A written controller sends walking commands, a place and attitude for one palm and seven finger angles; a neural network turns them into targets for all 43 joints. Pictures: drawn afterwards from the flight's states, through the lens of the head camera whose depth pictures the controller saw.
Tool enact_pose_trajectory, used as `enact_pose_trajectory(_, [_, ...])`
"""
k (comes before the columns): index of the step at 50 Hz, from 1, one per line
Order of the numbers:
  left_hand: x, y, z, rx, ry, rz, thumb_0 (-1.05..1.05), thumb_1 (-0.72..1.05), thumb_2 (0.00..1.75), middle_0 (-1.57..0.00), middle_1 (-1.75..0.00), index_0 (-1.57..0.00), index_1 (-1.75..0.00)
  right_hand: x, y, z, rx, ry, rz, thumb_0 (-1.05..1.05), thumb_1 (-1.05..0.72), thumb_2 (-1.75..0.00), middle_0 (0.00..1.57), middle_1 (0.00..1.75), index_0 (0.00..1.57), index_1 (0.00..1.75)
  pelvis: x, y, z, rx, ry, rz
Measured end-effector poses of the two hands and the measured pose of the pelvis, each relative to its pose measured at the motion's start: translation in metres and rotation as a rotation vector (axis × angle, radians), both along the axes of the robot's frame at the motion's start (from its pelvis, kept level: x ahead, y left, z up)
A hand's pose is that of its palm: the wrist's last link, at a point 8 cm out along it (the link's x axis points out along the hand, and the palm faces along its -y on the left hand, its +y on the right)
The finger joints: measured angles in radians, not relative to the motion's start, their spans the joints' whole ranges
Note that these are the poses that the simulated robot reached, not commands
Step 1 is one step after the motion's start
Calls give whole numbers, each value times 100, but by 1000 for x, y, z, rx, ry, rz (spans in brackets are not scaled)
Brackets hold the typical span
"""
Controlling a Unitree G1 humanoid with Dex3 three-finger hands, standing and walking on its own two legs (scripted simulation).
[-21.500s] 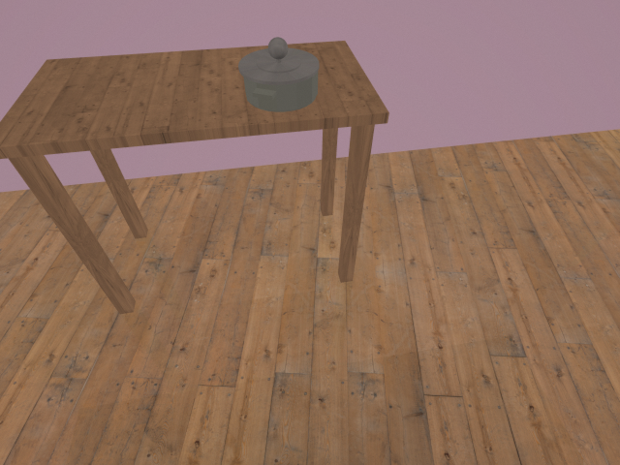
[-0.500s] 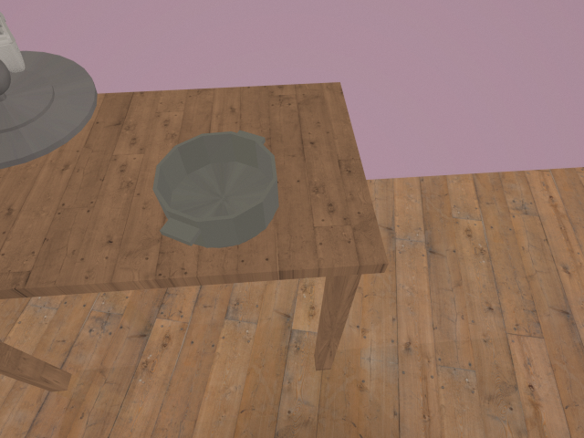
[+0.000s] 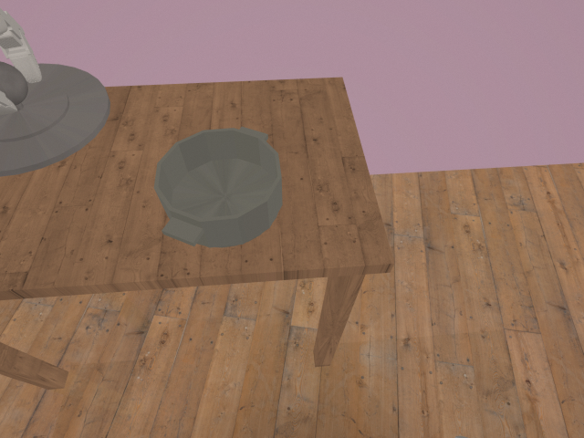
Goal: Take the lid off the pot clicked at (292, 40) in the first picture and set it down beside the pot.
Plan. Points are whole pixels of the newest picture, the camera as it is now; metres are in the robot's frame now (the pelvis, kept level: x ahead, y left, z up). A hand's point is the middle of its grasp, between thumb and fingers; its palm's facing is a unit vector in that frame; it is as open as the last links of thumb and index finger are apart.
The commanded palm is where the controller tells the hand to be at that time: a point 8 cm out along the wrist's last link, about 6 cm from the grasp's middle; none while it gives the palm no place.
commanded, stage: lower the lid onto the table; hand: left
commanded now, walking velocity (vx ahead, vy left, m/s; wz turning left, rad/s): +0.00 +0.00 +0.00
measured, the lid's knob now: (1, 84) +0.48 +0.33 +0.22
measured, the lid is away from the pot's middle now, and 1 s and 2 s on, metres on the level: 0.23 0.22 0.23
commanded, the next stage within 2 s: none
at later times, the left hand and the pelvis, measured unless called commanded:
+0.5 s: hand out of the picture +0.44 +0.33 +0.21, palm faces -0.30 -0.12 -0.94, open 7.9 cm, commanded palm +0.45 +0.33 +0.28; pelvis -0.01 +0.00 +0.00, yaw +1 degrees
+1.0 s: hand (22, 137) +0.44 +0.32 +0.18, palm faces -0.38 -0.10 -0.92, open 7.9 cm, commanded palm +0.46 +0.32 +0.24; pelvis -0.01 +0.00 +0.00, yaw +0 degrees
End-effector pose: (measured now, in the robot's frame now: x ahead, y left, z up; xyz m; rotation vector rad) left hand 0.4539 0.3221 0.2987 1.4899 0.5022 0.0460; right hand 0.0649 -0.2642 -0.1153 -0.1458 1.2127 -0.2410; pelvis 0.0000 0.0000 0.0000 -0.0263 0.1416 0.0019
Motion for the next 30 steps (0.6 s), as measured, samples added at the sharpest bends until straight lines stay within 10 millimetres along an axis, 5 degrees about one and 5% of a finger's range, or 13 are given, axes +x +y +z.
enact_pose_trajectory(30, [-21, 9, -42, -17, 73, -5, -1, 17, 84, -68, -95, -65, -94, 2, -8, 4, -25, -23, 16, 1, -90, -89, 21, 30, 20, 30, -9, -5, -1, -3, -13, 9])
